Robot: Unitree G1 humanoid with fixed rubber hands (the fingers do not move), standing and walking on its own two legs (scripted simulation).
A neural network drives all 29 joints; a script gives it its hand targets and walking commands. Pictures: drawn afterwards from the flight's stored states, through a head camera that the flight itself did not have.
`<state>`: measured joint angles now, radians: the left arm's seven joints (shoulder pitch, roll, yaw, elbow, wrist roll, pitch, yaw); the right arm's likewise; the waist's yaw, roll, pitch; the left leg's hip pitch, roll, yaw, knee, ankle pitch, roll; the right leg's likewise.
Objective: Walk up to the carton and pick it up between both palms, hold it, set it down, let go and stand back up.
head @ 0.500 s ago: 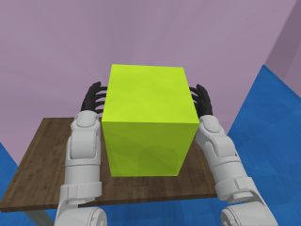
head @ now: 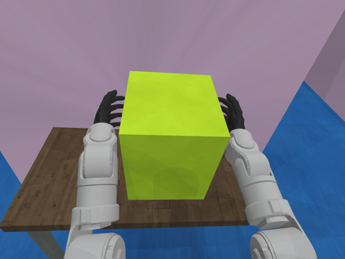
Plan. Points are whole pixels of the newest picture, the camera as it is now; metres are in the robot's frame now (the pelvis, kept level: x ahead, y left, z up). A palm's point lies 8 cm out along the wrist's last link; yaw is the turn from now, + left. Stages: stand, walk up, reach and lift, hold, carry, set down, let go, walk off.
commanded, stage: hold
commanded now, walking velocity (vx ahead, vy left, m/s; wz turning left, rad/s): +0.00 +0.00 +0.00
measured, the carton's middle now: (168, 138) +0.39 +0.01 +0.11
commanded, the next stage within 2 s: none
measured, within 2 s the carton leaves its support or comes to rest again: neither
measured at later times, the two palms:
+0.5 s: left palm (102, 123) +0.36 +0.16 +0.18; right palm (230, 128) +0.36 -0.13 +0.17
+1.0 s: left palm (108, 115) +0.36 +0.15 +0.20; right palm (238, 125) +0.36 -0.15 +0.19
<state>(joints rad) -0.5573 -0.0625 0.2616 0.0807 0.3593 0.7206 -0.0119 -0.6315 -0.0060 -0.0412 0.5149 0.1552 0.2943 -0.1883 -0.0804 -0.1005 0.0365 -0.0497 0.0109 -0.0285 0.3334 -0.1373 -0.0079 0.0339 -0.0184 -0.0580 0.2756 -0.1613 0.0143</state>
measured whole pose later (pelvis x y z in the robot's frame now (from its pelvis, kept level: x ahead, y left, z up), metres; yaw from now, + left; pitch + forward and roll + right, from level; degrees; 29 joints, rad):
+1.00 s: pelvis +0.01 +0.00 +0.00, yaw -1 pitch -8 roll -1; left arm -0.59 -0.08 0.29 0.10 0.37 0.71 -0.02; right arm -0.65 -0.05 0.01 0.52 0.19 0.30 -0.22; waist -0.07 -0.04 0.01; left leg -0.03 0.01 0.00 0.30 -0.13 0.00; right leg 0.04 -0.02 -0.05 0.26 -0.16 0.02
